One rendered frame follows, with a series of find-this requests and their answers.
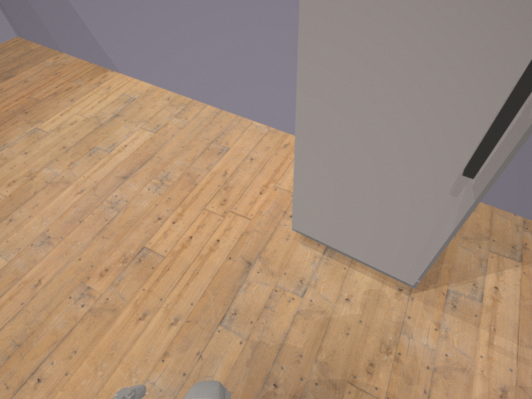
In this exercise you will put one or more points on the left robot thigh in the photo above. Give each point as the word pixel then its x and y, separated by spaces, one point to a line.
pixel 208 390

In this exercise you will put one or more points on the fridge door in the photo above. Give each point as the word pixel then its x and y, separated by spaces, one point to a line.
pixel 393 99

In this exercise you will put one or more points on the handle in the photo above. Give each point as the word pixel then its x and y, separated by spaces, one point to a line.
pixel 507 113

